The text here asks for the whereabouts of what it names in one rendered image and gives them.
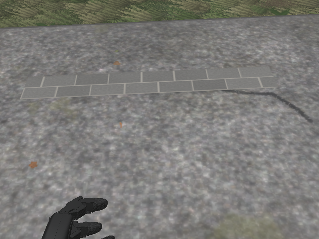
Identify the robot left hand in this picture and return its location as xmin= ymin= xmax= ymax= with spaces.
xmin=42 ymin=195 xmax=115 ymax=239

